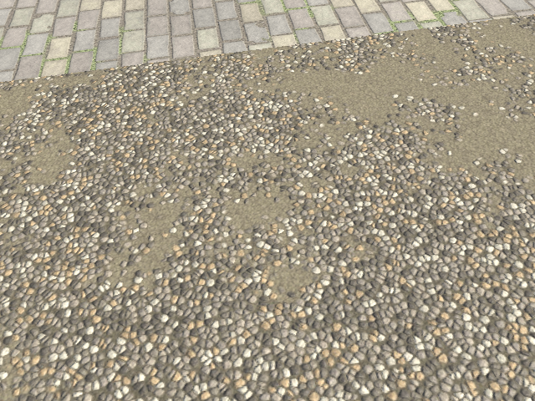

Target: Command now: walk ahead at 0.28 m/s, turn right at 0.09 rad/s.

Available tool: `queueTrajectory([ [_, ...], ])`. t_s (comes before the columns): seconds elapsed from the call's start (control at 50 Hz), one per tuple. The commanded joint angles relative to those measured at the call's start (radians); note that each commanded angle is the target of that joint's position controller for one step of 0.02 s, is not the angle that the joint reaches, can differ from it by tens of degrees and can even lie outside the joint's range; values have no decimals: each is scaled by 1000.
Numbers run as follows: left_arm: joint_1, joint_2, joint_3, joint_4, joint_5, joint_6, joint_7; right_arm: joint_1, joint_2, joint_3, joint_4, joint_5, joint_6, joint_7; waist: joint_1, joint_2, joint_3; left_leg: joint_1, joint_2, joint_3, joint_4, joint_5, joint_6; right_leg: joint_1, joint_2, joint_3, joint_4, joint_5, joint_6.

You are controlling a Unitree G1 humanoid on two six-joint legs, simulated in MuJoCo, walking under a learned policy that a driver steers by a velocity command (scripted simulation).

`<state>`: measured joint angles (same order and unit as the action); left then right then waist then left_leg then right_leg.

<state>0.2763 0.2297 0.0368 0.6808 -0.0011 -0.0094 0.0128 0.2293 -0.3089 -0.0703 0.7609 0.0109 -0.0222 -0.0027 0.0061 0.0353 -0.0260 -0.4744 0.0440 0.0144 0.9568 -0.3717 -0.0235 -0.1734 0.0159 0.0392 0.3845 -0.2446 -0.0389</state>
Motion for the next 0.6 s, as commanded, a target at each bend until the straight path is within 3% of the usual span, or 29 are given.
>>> queueTrajectory([
  [0.02, 0, 159, 50, -45, -2, -34, 8, -99, -51, -14, -80, 1, -50, 13, 27, -166, 63, -208, 33, -21, -70, 126, 11, 101, -223, 248, -245, -145, -164],
  [0.08, 16, 189, 61, -34, -10, -43, 0, -137, -28, 1, -87, 3, -60, 24, 44, -171, 51, -88, 15, 1, -248, 164, 10, 52, -218, 194, -235, -79, -167],
  [0.16, 45, 222, 71, -12, -26, -46, -16, -144, -61, 2, -102, 14, -63, 37, 43, -167, 69, 23, 5, 3, -351, 152, 36, -11, -256, 216, -203, -136, -175],
  [0.2, 31, 214, 66, -6, -28, -42, -20, -74, -72, -3, -80, 13, -67, 39, -5, -142, 61, 154, -12, 21, -413, 188, 60, -66, -245, 203, -150, -151, -149],
  [0.22, 35, 194, 58, -1, -23, -40, -21, -3, -81, -9, -55, 12, -67, 35, -36, -128, 46, 249, -30, 34, -428, 170, 69, -105, -221, 184, -91, -149, -130],
  [0.24, 34, 154, 43, 1, -12, -41, -21, 98, -107, -21, -29, 15, -69, 25, -82, -93, 13, 390, -5, -9, -451, 146, 91, -177, -174, 136, 43, -104, -95],
  [0.26, 19, 76, 18, -30, 2, -49, -22, 203, -195, -39, -22, 0, -73, 16, -114, 121, -46, 556, 202, -310, -577, 18, 170, -351, -53, 4, 413, -136, -18],
  [0.28, 24, 96, 24, -75, -16, -67, -12, 272, -266, -56, -12, -11, -77, 29, -114, 324, -96, 647, 349, -728, -743, -253, 304, -579, 35, 7, 694, -326, 16],
  [0.3, 21, 185, 47, -62, -33, -78, -11, 207, -183, -30, -27, -6, -84, 34, -95, 186, -30, 599, 352, -725, -766, -361, 301, -659, -33, 75, 812, -277, 3],
  [0.32, -10, 198, 51, -59, -39, -81, -16, 159, -139, -16, -39, -6, -85, 34, -74, 133, 33, 536, 313, -611, -759, -303, 268, -682, -72, 63, 825, -180, -15],
  [0.34, -17, 178, 47, -47, -29, -80, -15, 111, -121, -10, -50, -14, -85, 34, -53, 73, 48, 487, 266, -515, -764, -195, 247, -663, -101, 50, 801, -96, -17],
  [0.36, -27, 166, 49, -43, -16, -78, -16, 83, -101, -2, -54, -17, -84, 34, -39, 56, 63, 446, 233, -440, -774, -76, 236, -641, -124, 50, 757, -37, -12],
  [0.4, -15, 138, 46, -31, -11, -68, -21, 70, -91, 3, -54, -19, -87, 30, -20, 73, 57, 388, 182, -322, -806, 95, 227, -574, -136, 30, 715, 52, 5],
  [0.48, -96, 111, 39, -51, -2, -62, -17, 112, -99, 1, -24, -9, -84, 17, -33, 25, 67, 412, 156, -190, -825, 370, 231, -608, -131, 5, 550, 191, 48],
  [0.54, -195, 79, 24, -74, -6, -72, -28, 146, -109, 1, 0, -4, -73, 7, -66, 36, 82, 408, 130, -114, -829, 435, 210, -553, -110, -22, 358, 313, 54],
  [0.6, -294, 71, 17, -100, -14, -82, -47, 198, -122, -1, 29, 3, -64, 2, -99, 27, 112, 439, 148, -101, -826, 418, 212, -523, -87, -43, 232, 363, 46],
])
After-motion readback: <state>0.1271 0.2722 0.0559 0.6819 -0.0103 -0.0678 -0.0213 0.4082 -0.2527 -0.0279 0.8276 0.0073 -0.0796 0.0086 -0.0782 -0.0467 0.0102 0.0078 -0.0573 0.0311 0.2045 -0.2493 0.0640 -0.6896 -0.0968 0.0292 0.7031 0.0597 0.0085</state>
